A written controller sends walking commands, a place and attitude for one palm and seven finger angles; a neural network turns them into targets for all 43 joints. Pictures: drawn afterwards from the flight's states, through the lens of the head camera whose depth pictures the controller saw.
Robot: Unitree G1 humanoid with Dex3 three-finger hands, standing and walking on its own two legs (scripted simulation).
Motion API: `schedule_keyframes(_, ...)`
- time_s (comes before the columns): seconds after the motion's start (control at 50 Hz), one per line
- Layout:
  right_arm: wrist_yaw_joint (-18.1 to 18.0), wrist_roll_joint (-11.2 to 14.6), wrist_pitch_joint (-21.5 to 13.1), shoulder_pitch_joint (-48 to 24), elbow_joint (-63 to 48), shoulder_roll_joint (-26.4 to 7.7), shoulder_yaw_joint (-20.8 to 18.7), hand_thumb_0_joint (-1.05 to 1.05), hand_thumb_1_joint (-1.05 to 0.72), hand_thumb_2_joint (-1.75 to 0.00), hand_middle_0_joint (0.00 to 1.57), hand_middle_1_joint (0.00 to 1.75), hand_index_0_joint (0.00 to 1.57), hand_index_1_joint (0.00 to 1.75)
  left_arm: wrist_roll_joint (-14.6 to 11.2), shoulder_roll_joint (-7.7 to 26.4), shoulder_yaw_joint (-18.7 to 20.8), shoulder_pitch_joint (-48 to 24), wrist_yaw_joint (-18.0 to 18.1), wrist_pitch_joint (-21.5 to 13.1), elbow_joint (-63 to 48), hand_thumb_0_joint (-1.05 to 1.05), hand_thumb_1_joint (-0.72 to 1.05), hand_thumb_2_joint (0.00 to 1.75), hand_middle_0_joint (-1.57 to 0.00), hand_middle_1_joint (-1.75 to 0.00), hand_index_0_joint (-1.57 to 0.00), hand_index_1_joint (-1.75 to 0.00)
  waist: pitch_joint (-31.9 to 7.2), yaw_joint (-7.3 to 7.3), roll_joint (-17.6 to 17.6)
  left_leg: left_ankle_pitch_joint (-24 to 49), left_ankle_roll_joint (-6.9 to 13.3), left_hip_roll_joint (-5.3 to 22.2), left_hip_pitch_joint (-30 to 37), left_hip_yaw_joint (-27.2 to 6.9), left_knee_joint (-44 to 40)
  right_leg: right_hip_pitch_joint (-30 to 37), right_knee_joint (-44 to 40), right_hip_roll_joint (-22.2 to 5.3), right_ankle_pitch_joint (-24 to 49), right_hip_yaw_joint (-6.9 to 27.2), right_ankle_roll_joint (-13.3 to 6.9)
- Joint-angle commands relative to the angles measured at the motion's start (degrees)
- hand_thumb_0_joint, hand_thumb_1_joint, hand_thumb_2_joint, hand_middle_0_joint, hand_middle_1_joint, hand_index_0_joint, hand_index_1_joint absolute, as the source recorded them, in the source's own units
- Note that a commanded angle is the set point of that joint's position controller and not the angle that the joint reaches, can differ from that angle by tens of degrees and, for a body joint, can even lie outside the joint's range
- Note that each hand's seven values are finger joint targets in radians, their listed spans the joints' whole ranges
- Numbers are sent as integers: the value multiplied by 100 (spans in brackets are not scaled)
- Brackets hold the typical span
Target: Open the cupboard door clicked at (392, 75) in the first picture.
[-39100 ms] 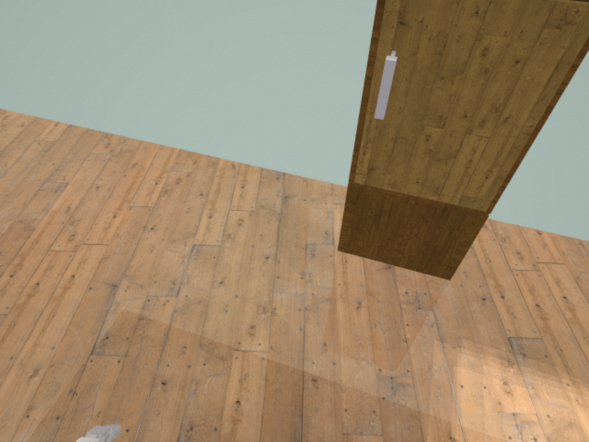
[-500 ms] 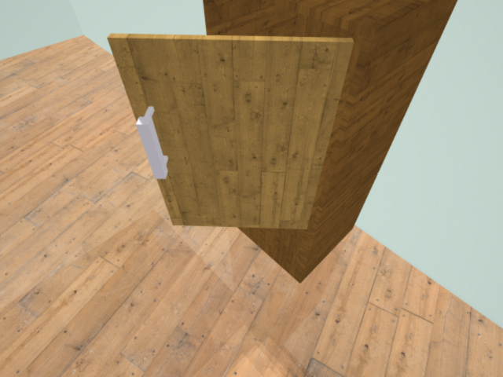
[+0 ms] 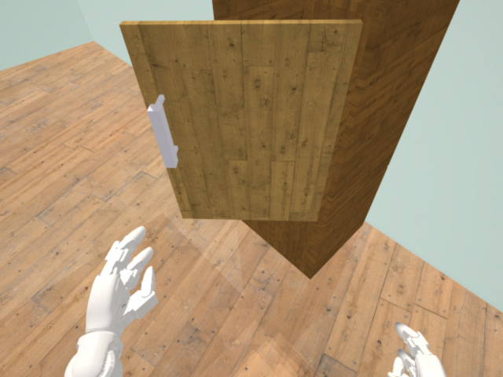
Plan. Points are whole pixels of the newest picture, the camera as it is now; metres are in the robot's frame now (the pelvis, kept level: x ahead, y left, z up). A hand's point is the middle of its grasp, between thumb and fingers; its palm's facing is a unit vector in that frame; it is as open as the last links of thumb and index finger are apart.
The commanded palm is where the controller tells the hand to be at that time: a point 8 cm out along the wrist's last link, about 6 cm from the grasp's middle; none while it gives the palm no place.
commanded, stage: raise the hand with hooked fingers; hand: left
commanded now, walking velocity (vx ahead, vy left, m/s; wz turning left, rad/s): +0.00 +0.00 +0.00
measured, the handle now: (166, 132) +0.61 +0.21 +0.05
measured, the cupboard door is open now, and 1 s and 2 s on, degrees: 44 44 44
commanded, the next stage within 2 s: move the hooked fingers beside the handle in 1.84 s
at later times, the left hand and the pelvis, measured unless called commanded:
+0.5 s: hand (133, 322) +0.21 +0.19 +0.00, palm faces -0.15 -0.99 -0.03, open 10.6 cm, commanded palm +0.18 +0.27 +0.01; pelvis -0.04 +0.02 -0.05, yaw +1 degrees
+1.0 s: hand (74, 289) +0.24 +0.27 +0.05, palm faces +0.04 -1.00 -0.06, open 13.5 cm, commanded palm +0.22 +0.32 +0.05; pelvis -0.02 +0.03 -0.02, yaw +0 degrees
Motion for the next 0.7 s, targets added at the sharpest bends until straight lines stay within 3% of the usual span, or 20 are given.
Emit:
schedule_keyframes(0.0,363,-36,-249,-484,-1380,-641,-343,0,-90,-90,20,30,20,30,-311,355,660,1923,-1511,-1417,313,0,57,76,-22,-51,-22,-51,-501,697,-890,738,-88,-326,-927,-153,733,-374,423,-26,1623,297,-40)
schedule_keyframes(0.02,389,-18,-182,-551,-1569,-636,-392,0,-90,-90,20,30,20,30,-284,712,1022,1834,-1664,-1519,168,0,55,75,-22,-53,-22,-53,-824,756,-691,828,-65,-345,-1096,-45,933,-338,648,-49,1871,353,-42)
schedule_keyframes(0.06,391,3,-16,-720,-1993,-600,-383,0,-90,-90,20,30,20,30,-245,910,1107,1519,-1707,-1340,-637,0,50,73,-23,-55,-23,-55,-1285,818,-91,821,23,-377,-1127,124,1095,-383,821,-22,1724,432,-34)
schedule_keyframes(0.08,385,-7,87,-677,-2103,-581,-379,0,-90,-90,20,30,20,30,-288,1035,1179,1265,-1636,-1185,-1020,0,48,72,-23,-57,-23,-57,-1268,807,135,732,42,-359,-1114,90,1124,-489,855,24,1464,442,-56)
schedule_keyframes(0.12,341,33,167,-682,-2379,-515,-328,0,-90,-90,20,30,20,30,-327,838,932,587,-1398,-1061,-1962,0,43,70,-23,-60,-23,-60,-1314,544,393,492,110,-267,-951,7,1183,-951,863,115,1006,350,-30)
schedule_keyframes(0.16,264,-9,173,-415,-2347,-445,-272,0,-90,-90,20,30,20,30,-299,878,879,-128,-1097,-1223,-2926,0,39,68,-24,-63,-24,-63,-1444,279,687,455,165,-149,-712,-185,1312,-1269,884,166,827,305,-27)
schedule_keyframes(0.18,207,-43,181,-309,-2312,-498,-224,0,-90,-90,20,30,20,30,-279,995,793,-688,-1008,-1336,-3437,0,36,67,-24,-64,-24,-64,-1386,63,419,326,199,-83,-751,-332,1416,-1500,937,228,654,306,-17)
schedule_keyframes(0.2,151,-43,134,-292,-2258,-484,-197,0,-90,-90,20,30,20,30,-200,863,584,-818,-972,-1445,-3626,0,34,66,-24,-66,-24,-66,-1412,-28,570,209,214,-46,-674,-389,1476,-1722,919,236,444,307,-23)
schedule_keyframes(0.22,104,-45,82,-206,-2191,-477,-145,0,-90,-90,20,30,20,30,-168,683,325,-810,-982,-1509,-3582,0,32,65,-24,-68,-24,-68,-1278,-165,430,106,224,-8,-701,-456,1500,-1897,913,260,303,253,-21)
schedule_keyframes(0.28,-24,4,-24,-121,-1995,-629,-20,0,-90,-90,20,30,20,30,-215,745,38,-916,-1332,-1365,-3033,0,25,62,-25,-72,-25,-72,-890,-372,281,-340,236,31,-1011,-609,1561,-2121,830,344,-170,230,-17)
schedule_keyframes(0.3,-66,31,-39,-94,-1963,-642,-16,0,-90,-90,20,30,20,30,-240,837,67,-953,-1479,-1203,-2818,0,22,61,-25,-74,-25,-74,-938,-392,110,-510,233,17,-1131,-605,1559,-2056,748,328,-349,249,18)
schedule_keyframes(0.34,-134,99,-23,-86,-1967,-682,-4,0,-90,-90,20,30,20,30,-256,1078,352,-594,-1714,-654,-2124,0,18,59,-25,-76,-25,-76,-985,-233,-124,-756,209,-13,-1349,-599,1405,-1841,545,308,-702,310,47)
schedule_keyframes(0.36,-151,140,11,-136,-2010,-685,6,0,-90,-90,20,30,20,30,-299,1179,530,-439,-1785,-315,-1847,0,15,58,-25,-78,-25,-78,-964,-116,-199,-847,196,-44,-1423,-589,1290,-1721,430,289,-861,326,62)
schedule_keyframes(0.4,-154,202,99,-261,-2191,-668,25,0,-90,-90,20,30,20,30,-421,1356,915,-127,-1875,302,-1740,0,11,56,-26,-81,-26,-81,-1252,222,93,-689,169,-121,-1188,-530,989,-1284,335,244,-727,253,39)
schedule_keyframes(0.44,-173,201,160,-424,-2321,-573,23,0,-90,-90,20,30,20,30,-620,1506,1404,52,-1693,672,-2065,0,6,54,-26,-84,-26,-84,-1633,475,-27,-298,154,-130,-928,-484,800,-775,289,213,-375,179,48)
schedule_keyframes(0.48,-172,161,189,-473,-2316,-445,42,0,-90,-90,20,30,20,30,-819,1515,1730,178,-1408,725,-2224,0,1,52,-26,-87,-26,-87,-1640,589,-287,41,133,-107,-844,-503,717,-513,300,252,-31,99,39)
schedule_keyframes(0.52,-137,143,167,-376,-2242,-411,56,0,-90,-90,20,30,20,30,-805,1478,1764,-14,-1116,449,-2543,0,-3,50,-27,-90,-27,-90,-1374,505,-54,51,103,-67,-754,-509,622,-738,297,269,-42,24,30)
schedule_keyframes(0.58,-102,66,68,-209,-2067,-503,79,0,-90,-90,20,30,20,30,-562,1529,1523,-597,-932,-121,-2543,0,-10,47,-27,-94,-27,-94,-765,243,148,-221,119,-30,-822,-570,599,-1200,332,303,-284,13,-3)
schedule_keyframes(0.64,-86,64,-51,5,-1904,-651,60,0,-90,-90,20,30,20,30,-421,1410,1172,-776,-1209,-432,-2074,0,-17,44,-28,-99,-28,-99,-725,-3,190,-534,144,-35,-787,-569,622,-1451,305,290,-480,18,15)
schedule_keyframes(0.68,-123,129,-106,48,-1896,-746,50,0,-90,-90,20,30,20,30,-509,1406,1036,-952,-1555,-367,-1806,0,-22,42,-28,-102,-28,-102,-667,-65,169,-682,152,-41,-742,-594,558,-1404,205,301,-524,62,8)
